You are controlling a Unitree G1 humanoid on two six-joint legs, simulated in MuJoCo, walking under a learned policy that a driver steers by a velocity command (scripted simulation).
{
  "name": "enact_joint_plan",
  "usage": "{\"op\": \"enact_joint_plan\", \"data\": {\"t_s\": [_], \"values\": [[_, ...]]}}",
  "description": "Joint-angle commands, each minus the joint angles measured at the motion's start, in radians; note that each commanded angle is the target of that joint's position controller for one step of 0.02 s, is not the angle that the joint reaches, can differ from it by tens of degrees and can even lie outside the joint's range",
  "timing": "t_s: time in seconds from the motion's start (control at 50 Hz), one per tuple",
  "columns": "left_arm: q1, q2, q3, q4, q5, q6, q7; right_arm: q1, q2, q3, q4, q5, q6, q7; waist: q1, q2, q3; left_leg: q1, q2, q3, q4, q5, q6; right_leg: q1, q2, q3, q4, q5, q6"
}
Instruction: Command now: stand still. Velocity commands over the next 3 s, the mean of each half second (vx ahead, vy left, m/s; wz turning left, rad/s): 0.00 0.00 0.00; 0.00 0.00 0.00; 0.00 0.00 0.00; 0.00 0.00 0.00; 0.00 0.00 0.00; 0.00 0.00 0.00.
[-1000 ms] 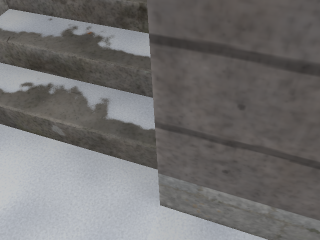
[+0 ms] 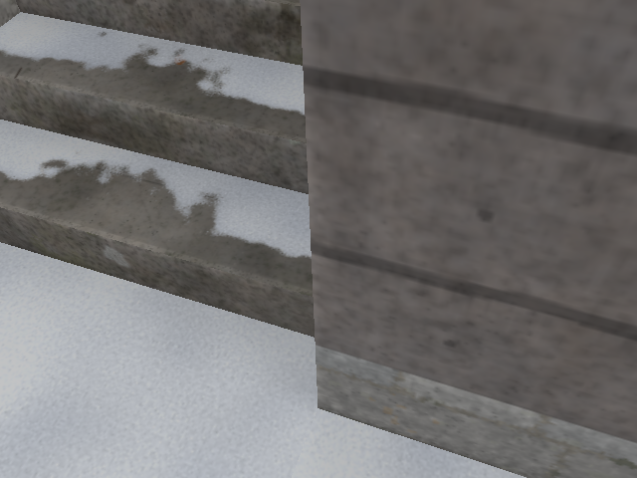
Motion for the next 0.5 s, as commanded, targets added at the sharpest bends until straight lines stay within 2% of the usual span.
{"op": "enact_joint_plan", "data": {"t_s": [0.02,0.5], "values": [[0.018,0.136,0.024,-0.026,0.000,-0.007,0.004,0.006,-0.121,-0.022,-0.032,0.000,-0.007,-0.001,-0.002,-0.008,-0.035,0.019,0.025,-0.025,-0.043,0.142,0.027,-0.005,-0.051,0.048,-0.068,0.183,-0.013],[0.021,0.137,0.023,-0.013,-0.001,-0.005,0.004,-0.005,-0.126,-0.018,-0.010,0.000,-0.006,-0.002,0.000,-0.013,-0.034,0.015,0.024,-0.025,-0.044,0.136,0.025,-0.003,-0.051,0.045,-0.069,0.180,-0.012]]}}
